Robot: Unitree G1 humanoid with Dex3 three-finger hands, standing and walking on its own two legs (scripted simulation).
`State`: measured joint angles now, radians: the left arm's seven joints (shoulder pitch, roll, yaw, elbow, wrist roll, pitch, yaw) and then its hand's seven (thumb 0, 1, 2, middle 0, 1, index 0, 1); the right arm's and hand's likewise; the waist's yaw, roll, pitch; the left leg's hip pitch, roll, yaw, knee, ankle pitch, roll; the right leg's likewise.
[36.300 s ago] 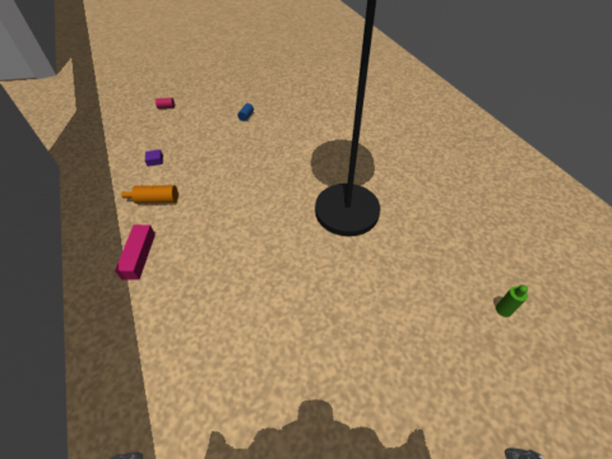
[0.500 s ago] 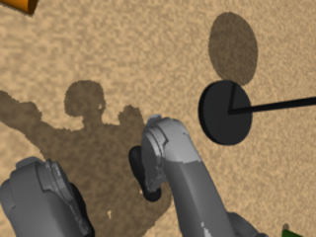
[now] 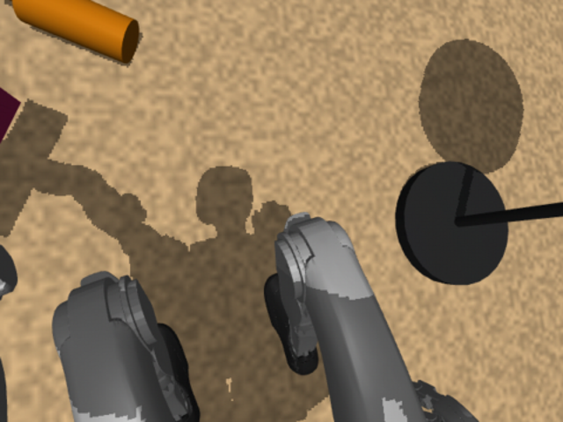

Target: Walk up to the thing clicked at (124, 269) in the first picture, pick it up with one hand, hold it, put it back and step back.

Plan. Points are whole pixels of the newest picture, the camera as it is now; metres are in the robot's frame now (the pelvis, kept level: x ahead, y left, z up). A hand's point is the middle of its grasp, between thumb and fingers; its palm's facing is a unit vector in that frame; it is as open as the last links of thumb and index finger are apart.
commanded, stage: lift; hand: left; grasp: from above
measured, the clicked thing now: out of the picture +0.50 +0.34 -0.17
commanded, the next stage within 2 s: hold in 1.50 s
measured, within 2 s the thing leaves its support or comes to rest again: neither
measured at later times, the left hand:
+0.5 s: hand out of the picture +0.39 +0.33 +0.01, palm faces -0.17 -0.38 -0.91, open 10.4 cm
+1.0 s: hand out of the picture +0.37 +0.29 +0.22, palm faces -0.21 -0.40 -0.89, open 10.3 cm
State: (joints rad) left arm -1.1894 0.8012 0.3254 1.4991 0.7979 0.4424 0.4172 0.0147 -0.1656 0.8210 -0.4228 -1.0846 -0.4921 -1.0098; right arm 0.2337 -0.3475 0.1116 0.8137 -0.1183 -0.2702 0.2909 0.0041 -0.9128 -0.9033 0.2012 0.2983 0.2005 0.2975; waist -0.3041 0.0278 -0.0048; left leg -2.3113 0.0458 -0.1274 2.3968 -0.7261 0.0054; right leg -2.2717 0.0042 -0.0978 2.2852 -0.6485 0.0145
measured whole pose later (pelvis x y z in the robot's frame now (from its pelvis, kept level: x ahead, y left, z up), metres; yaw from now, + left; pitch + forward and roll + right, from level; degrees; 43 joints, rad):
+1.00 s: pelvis +0.04 -0.01 +0.31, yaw +7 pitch +23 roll -2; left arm -0.69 0.31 -0.01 1.16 0.60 0.69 0.39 0.01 -0.09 0.64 -0.59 -0.77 -0.64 -0.73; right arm 0.20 -0.26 0.01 0.89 0.03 -0.20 0.00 0.01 -0.91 -0.91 0.20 0.30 0.20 0.30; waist -0.11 0.04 -0.22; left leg -1.18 0.06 -0.04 1.34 -0.56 -0.03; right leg -1.17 0.01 -0.06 1.30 -0.53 -0.02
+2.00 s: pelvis +0.08 +0.00 +0.41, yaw +7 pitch +8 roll +0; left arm -0.63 0.18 -0.11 1.13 0.57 0.75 0.38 0.01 0.05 0.43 -0.64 -0.60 -0.69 -0.56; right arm 0.23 -0.27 0.01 0.85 0.03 -0.16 0.07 0.01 -0.91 -0.90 0.20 0.30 0.20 0.30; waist -0.04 0.02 -0.09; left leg -0.50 0.03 0.02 0.71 -0.35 -0.02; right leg -0.51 -0.01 -0.01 0.71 -0.34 0.00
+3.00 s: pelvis +0.09 -0.01 +0.43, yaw +8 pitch +4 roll +1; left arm -0.56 0.15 -0.19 0.94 0.59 0.85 0.28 0.00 -0.03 0.53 -0.61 -0.74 -0.65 -0.71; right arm 0.18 -0.27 0.03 0.82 0.04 -0.14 0.09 0.01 -0.92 -0.91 0.20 0.30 0.20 0.30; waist 0.00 0.04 -0.07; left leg -0.33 0.02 0.02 0.55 -0.30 -0.02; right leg -0.35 -0.01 -0.01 0.58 -0.31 -0.01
